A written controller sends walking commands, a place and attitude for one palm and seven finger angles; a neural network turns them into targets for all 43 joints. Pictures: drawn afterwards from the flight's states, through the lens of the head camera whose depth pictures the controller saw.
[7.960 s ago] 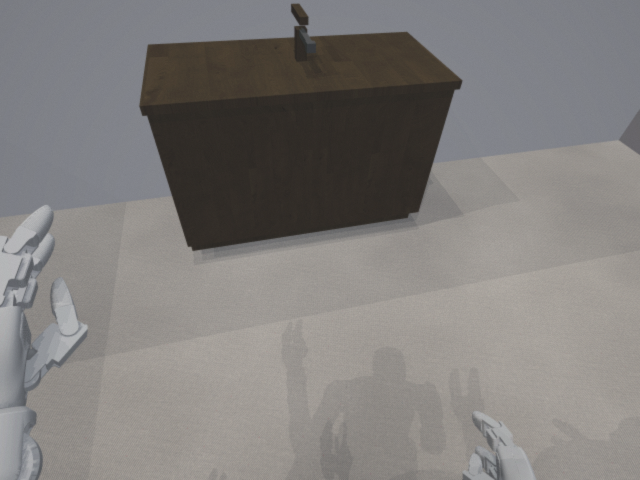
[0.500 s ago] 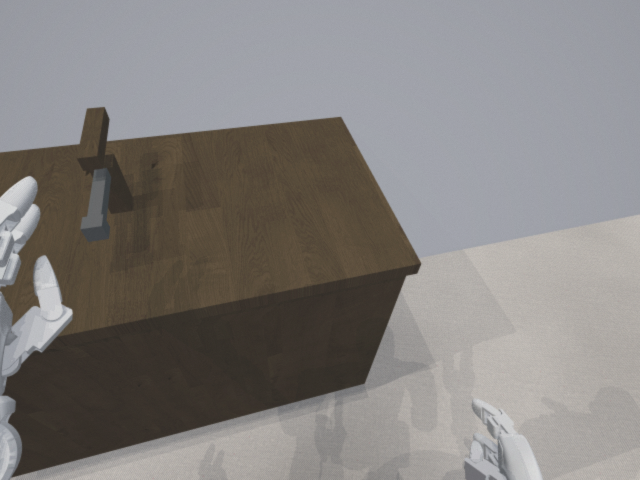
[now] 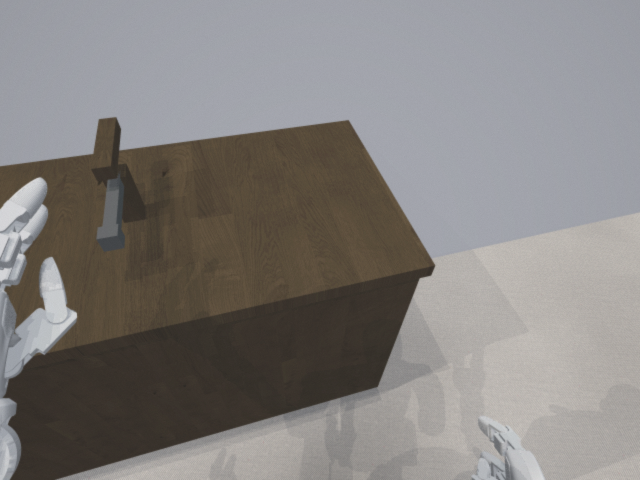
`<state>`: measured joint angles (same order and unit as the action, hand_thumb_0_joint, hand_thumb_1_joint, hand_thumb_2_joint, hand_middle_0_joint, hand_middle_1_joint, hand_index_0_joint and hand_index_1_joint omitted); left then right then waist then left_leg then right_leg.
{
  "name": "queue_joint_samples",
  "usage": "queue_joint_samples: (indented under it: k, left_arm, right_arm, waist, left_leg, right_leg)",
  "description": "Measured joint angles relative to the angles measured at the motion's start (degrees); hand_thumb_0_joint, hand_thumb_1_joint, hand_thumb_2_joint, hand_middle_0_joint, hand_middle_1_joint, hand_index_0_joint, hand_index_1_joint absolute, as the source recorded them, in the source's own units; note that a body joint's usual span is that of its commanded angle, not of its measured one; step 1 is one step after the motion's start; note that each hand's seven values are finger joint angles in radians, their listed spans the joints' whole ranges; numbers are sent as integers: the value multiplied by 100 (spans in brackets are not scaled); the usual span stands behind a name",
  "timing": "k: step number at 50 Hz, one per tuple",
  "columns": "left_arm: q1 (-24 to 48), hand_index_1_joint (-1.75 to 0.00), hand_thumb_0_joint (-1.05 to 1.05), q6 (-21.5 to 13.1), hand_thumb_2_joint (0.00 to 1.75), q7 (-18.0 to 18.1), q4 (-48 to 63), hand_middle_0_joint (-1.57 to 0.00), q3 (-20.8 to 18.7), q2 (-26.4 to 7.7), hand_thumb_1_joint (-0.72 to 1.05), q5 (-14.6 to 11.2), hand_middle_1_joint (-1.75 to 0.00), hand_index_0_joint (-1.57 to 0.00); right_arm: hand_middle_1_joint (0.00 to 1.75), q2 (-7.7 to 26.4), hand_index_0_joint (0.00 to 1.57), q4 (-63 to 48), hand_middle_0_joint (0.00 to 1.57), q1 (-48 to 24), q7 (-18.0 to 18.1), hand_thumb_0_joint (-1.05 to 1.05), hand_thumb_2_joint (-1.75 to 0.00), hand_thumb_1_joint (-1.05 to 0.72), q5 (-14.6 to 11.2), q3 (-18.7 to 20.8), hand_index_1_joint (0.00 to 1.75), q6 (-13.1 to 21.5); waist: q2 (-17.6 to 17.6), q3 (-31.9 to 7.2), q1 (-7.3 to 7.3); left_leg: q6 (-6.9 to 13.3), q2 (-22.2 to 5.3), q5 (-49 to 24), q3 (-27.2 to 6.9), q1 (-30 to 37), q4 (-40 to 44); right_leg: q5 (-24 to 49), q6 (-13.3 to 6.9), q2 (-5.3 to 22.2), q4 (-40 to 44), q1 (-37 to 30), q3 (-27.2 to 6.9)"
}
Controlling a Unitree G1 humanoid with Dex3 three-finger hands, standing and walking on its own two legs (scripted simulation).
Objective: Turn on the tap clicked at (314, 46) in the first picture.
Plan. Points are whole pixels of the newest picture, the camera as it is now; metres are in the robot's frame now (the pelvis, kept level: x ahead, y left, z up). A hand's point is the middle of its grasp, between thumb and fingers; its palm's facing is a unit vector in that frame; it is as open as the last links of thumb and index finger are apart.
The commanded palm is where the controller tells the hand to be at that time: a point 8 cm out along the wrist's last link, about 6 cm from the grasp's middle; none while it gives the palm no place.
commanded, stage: shuffle to correct the standing spot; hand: left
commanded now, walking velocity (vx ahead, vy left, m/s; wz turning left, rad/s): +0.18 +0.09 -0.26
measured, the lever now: (111, 237) +0.43 +0.33 +0.04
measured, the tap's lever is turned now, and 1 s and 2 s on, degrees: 0 0 0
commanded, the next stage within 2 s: come to a stop and stand still in 0.14 s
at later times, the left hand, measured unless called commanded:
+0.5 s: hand (39, 273) +0.27 +0.28 +0.17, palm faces +0.36 -0.85 -0.39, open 7.4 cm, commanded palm +0.22 +0.32 +0.19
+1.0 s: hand (56, 261) +0.28 +0.27 +0.18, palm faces +0.31 -0.87 -0.37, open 7.4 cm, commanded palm +0.21 +0.31 +0.19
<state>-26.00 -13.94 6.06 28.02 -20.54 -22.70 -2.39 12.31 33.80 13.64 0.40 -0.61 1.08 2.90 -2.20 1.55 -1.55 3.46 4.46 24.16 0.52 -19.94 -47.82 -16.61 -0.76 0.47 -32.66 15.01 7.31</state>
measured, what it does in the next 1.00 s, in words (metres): steps on the spot: left foot, then right foot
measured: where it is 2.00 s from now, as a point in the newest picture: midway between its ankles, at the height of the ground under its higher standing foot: outside the picture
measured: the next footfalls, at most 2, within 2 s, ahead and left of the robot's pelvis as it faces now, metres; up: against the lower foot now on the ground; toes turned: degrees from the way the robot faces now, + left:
left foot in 0.12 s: +0.10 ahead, +0.14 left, +0.00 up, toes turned -1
right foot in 0.26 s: +0.07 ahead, -0.07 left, +0.00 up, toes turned -2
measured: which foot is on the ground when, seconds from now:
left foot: up 0.00-0.10, down 0.12-1.00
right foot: down 0.00-0.14, up 0.16-0.24, down 0.26-1.00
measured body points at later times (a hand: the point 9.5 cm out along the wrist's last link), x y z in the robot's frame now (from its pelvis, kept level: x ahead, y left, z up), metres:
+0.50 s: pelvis +0.04 +0.05 +0.00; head +0.06 +0.06 +0.45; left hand +0.24 +0.33 +0.19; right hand +0.19 -0.19 -0.08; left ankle +0.06 +0.14 -0.73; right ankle +0.02 -0.08 -0.72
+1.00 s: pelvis +0.03 +0.04 +0.02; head +0.06 +0.04 +0.47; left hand +0.25 +0.31 +0.20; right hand +0.20 -0.20 -0.05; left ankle +0.06 +0.14 -0.72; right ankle +0.03 -0.07 -0.72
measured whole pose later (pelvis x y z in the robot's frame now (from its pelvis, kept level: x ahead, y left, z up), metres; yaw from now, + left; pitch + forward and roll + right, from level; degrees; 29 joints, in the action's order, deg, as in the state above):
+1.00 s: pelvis +0.03 +0.04 +0.02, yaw -4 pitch +0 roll -1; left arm -21.3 -11.9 5.7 23.9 -19.8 -19.9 -2.9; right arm 13.5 31.8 10.6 -0.4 -1.0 0.9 7.9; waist -0.5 3.1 1.1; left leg 1.2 -0.5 12.5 2.6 -13.9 -26.6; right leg -12.3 -0.9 -1.9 -24.7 12.2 -0.4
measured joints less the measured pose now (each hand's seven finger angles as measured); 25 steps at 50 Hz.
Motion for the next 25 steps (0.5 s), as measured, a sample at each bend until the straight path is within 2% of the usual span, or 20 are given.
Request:
queue_joint_samples:
  k: [2,3,6,8,11,13,14,16,18,19,20,22,25]
  left_arm:
    - [-144,-31,1,-35,90,33,61,-21,-77,78,89,-7,-30,-21]
    - [-191,-31,1,-22,90,62,93,-21,-117,133,89,10,-30,-21]
    - [-137,-31,1,45,90,147,158,-21,-114,278,89,48,-30,-21]
    - [37,-30,1,78,90,179,100,-21,-101,279,89,69,-30,-21]
    - [199,-30,1,159,90,157,-105,-21,-176,145,89,92,-30,-21]
    - [238,-30,1,180,90,127,-130,-21,-212,67,89,104,-30,-21]
    - [240,-30,1,160,90,111,-108,-21,-214,59,89,111,-30,-21]
    - [211,-30,1,102,90,64,-51,-21,-140,103,89,100,-30,-21]
    - [78,-30,1,51,90,21,52,-21,-82,162,89,27,-30,-21]
    - [-13,-30,1,37,90,24,96,-21,-78,199,89,9,-30,-21]
    - [-99,-31,1,29,90,40,126,-21,-88,222,89,6,-30,-21]
    - [-187,-31,1,48,90,81,153,-21,-108,229,89,-4,-30,-21]
    - [5,-31,1,198,90,116,-22,-21,-138,120,89,0,-30,-21]
  right_arm:
    - [30,8,20,99,20,-2,-27,1,-90,-90,-8,23,30,-82]
    - [30,14,20,129,20,-1,-30,1,-90,-90,1,18,30,-112]
    - [30,122,20,100,20,51,77,1,-90,-90,13,29,30,-25]
    - [30,116,20,136,20,-15,190,1,-90,-90,8,105,30,92]
    - [30,-91,20,183,20,-94,231,1,-90,-90,15,86,30,212]
    - [30,-197,20,158,19,-69,172,1,-90,-90,0,7,30,283]
    - [30,-210,20,138,19,-55,138,1,-90,-90,-5,-34,30,307]
    - [30,-198,20,188,20,-39,76,1,-90,-90,-18,-69,30,308]
    - [30,-230,20,261,20,-12,9,1,-90,-90,-51,-72,30,259]
    - [30,-235,20,281,20,-6,-6,1,-90,-90,-59,-93,30,232]
    - [30,-235,20,288,20,-3,-6,1,-90,-90,-49,-126,30,213]
    - [30,-178,20,228,20,10,31,1,-90,-90,-20,-167,30,227]
    - [30,-266,20,261,20,-125,120,1,-90,-90,12,-137,30,223]
  waist:
    - [171,-77,121]
    - [272,-100,163]
    - [364,-68,169]
    - [432,67,196]
    - [501,118,108]
    - [458,96,49]
    - [374,100,7]
    - [129,103,-72]
    - [157,54,-10]
    - [205,37,33]
    - [262,29,68]
    - [254,50,118]
    - [496,156,238]
  left_leg:
    - [-92,-116,300,-85,-374,-761]
    - [-100,-242,321,-114,-417,-685]
    - [-128,-572,-233,-229,31,833]
    - [-288,-471,-408,-108,113,838]
    - [-300,-354,-403,-26,194,835]
    - [-297,-340,-423,-66,204,886]
    - [-310,-364,-392,-121,179,827]
    - [-257,-451,-273,-246,56,472]
    - [-280,-395,-67,-170,-114,-50]
    - [-274,-386,8,-103,-126,-45]
    - [-262,-393,-91,-28,-50,259]
    - [-242,-447,-839,8,281,1231]
    - [-160,-288,-717,183,520,1477]
  right_leg:
    - [-92,15,61,-61,94,-154]
    - [-108,38,106,-95,137,-242]
    - [-308,158,262,-471,247,-368]
    - [-639,134,368,-993,372,-542]
    - [-1095,53,192,-1598,553,-686]
    - [-904,4,51,-1008,390,-548]
    - [-366,-67,-20,-659,268,-505]
    - [-169,-109,-129,-455,108,-337]
    - [-272,-103,-112,-291,-2,-370]
    - [-268,-86,-92,-182,-55,-427]
    - [-245,-56,-65,-92,-101,-487]
    - [-258,26,-72,-83,-150,-539]
    - [-453,80,69,-377,-96,-737]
